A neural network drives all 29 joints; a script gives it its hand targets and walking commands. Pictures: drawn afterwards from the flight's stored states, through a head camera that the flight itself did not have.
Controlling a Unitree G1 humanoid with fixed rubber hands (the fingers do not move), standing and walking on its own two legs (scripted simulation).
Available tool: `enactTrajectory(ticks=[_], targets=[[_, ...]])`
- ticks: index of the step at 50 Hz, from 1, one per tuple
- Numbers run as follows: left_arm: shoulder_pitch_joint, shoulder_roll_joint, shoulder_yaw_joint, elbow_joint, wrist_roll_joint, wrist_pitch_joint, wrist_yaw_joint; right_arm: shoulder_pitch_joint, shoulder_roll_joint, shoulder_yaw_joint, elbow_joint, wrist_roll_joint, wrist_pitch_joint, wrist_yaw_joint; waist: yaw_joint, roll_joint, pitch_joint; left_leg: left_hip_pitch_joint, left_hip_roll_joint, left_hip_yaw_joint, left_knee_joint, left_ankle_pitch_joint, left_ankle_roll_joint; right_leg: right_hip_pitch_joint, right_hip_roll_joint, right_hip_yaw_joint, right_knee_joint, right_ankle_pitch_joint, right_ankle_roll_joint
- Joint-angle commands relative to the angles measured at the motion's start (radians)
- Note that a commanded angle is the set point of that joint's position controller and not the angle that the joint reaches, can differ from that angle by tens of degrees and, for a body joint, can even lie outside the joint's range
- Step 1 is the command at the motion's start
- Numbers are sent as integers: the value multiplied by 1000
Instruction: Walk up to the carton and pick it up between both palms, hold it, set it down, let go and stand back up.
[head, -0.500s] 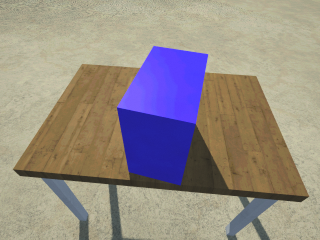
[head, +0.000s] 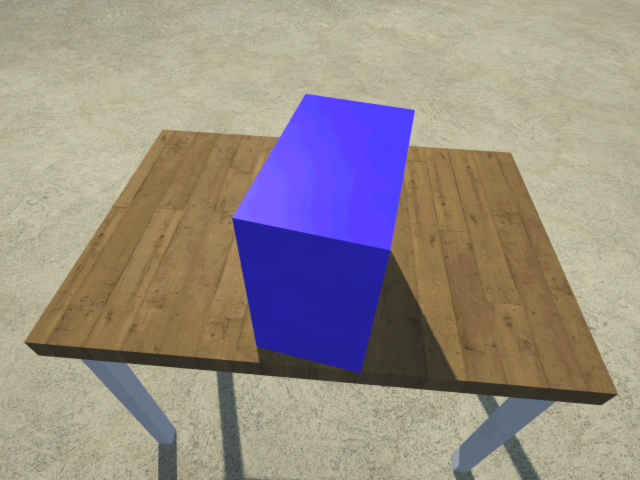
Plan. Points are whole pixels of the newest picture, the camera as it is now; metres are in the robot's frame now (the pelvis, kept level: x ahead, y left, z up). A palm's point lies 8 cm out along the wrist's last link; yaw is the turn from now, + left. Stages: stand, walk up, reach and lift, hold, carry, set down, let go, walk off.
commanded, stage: stand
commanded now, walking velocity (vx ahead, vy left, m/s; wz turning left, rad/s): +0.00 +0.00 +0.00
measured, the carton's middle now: (332, 232) +0.48 -0.02 +0.03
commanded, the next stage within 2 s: none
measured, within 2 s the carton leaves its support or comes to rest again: neither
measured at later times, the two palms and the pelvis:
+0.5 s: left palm out of the picture +0.09 +0.29 -0.12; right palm out of the picture +0.09 -0.28 -0.12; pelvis +0.01 +0.00 +0.00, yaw +0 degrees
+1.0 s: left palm out of the picture +0.11 +0.30 -0.11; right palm out of the picture +0.10 -0.29 -0.12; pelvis +0.02 +0.00 +0.00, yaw +0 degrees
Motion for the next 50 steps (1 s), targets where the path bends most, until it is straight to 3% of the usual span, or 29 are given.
enactTrajectory(ticks=[1,2,4,6,8,10,11,13,16,18,20,21,23,25,26,28,29,34,35,37,40,41,43,45,46,47,48,49,50], targets=[[-69,205,38,-63,-1,-16,5,-85,-234,-42,-59,-8,-19,-16,5,13,-56,-4,122,-107,-78,76,43,3,-146,131,-69,108,-24],[-58,218,48,-67,-7,-20,9,-71,-221,-42,-57,1,-20,-13,-3,-10,-98,33,116,-116,-90,93,34,17,-127,112,-63,101,-23],[-74,193,30,-64,5,-13,7,-78,-217,-39,-62,4,-26,-10,-4,51,-48,-4,108,-87,-82,106,20,10,-136,111,-64,134,-15],[-63,199,33,-59,-5,-8,8,-43,-218,-36,-50,7,-26,-14,7,-40,-44,-15,124,-116,-87,90,37,14,-133,108,-54,94,-21],[-31,192,33,-34,6,-10,4,-72,-208,-42,-57,2,-24,-12,2,45,-68,6,112,-94,-78,106,37,23,-133,103,-55,150,-24],[-44,203,33,-49,2,-3,6,-66,-221,-37,-49,12,-19,-7,11,48,-62,-13,109,-103,-88,120,30,43,-141,108,-49,157,-26],[-65,244,45,-49,8,-8,11,-59,-176,-32,-51,9,-20,-9,-7,-12,-56,9,114,-114,-98,134,30,16,-135,100,-41,136,-22],[-82,186,32,-58,8,-6,10,-86,-226,-45,-62,8,-22,-20,-12,-36,-48,28,123,-112,-66,140,26,-16,-123,96,-60,106,-15],[-70,226,37,-39,-1,-9,5,-36,-208,-32,-44,12,-21,-17,-14,19,-9,-9,119,-103,-90,74,27,-2,-140,130,-89,84,-27],[-61,209,40,-52,1,-10,6,-50,-220,-36,-51,4,-25,-15,3,17,-25,-25,114,-109,-91,81,33,17,-141,132,-71,89,-28],[-111,198,32,-54,-1,-8,2,-77,-211,-36,-67,11,-23,-14,-17,-19,-64,-5,112,-95,-81,98,25,45,-136,112,-82,162,-14],[-70,207,46,-48,-3,-12,8,-79,-211,-38,-55,2,-21,-10,12,-6,-43,-20,111,-95,-94,84,32,43,-136,104,-76,121,-11],[-86,198,36,-59,5,-6,0,-105,-222,-44,-75,-1,-27,-12,-9,-17,-36,4,114,-95,-73,87,27,2,-133,98,-72,107,-19],[-69,183,37,-50,-1,-7,2,-72,-243,-42,-42,-1,-30,-17,7,41,-32,-19,117,-105,-100,77,35,43,-144,121,-79,111,-20],[-64,237,43,-39,-5,-4,0,-66,-212,-36,-42,10,-25,-16,-17,-49,-85,45,127,-128,-90,143,34,26,-135,113,-60,137,-20],[-69,181,37,-57,-1,-2,8,-110,-209,-37,-51,7,-20,-19,8,13,-57,23,112,-94,-79,158,28,45,-142,107,-73,216,-21],[-54,206,37,-42,-7,-5,6,-42,-203,-36,-49,12,-31,-24,-10,19,-122,32,118,-105,-73,193,23,92,-156,118,-51,262,-22],[-94,217,41,-53,-1,-6,15,-71,-238,-51,-56,5,-22,-14,-9,6,-86,61,120,-91,-70,207,16,42,-134,99,-61,217,-20],[-103,229,40,-40,11,-10,16,-76,-218,-45,-48,12,-18,-14,-20,-48,-72,58,127,-97,-76,236,24,33,-135,93,-41,262,-24],[-71,237,47,-36,1,-10,11,-66,-217,-41,-50,8,-17,-14,-6,9,-69,74,118,-91,-82,229,21,34,-133,97,-53,218,-15],[-74,241,43,-46,4,0,9,-54,-206,-38,-48,8,-9,-22,-12,12,-72,50,113,-90,-98,145,15,38,-134,104,-61,156,-23],[-80,217,44,-33,-1,-4,6,-78,-236,-38,-49,7,-20,-19,-4,77,-76,22,114,-83,-72,171,19,58,-139,118,-65,202,-18],[-66,258,43,-25,-1,-6,13,-35,-208,-35,-38,17,-9,-16,-16,-35,-37,36,119,-96,-93,151,26,41,-138,115,-57,196,-29],[-66,211,40,-42,-1,-15,11,-62,-215,-41,-46,8,-21,-22,-7,24,-51,41,127,-102,-84,177,40,46,-145,111,-71,200,-34],[-90,219,40,-41,6,-14,14,-81,-227,-49,-60,11,-27,-18,-3,-30,-36,35,131,-102,-70,171,39,18,-147,105,-63,209,-32],[-107,195,33,-48,1,-6,11,-87,-239,-55,-60,7,-27,-17,-16,-17,-48,50,121,-92,-84,177,32,30,-147,115,-67,213,-28],[-94,175,35,-51,2,-7,8,-87,-243,-49,-59,1,-20,-19,8,-57,-69,52,130,-97,-79,193,27,34,-146,96,-50,210,-22],[-60,190,32,-49,-4,-2,11,-72,-233,-48,-53,4,-17,-17,-8,13,-52,49,122,-89,-72,167,32,31,-141,107,-83,228,-22],[-83,239,43,-36,-3,-4,13,-82,-230,-51,-58,11,-14,-16,-21,-10,-88,88,121,-92,-68,192,23,16,-132,101,-71,228,-19]])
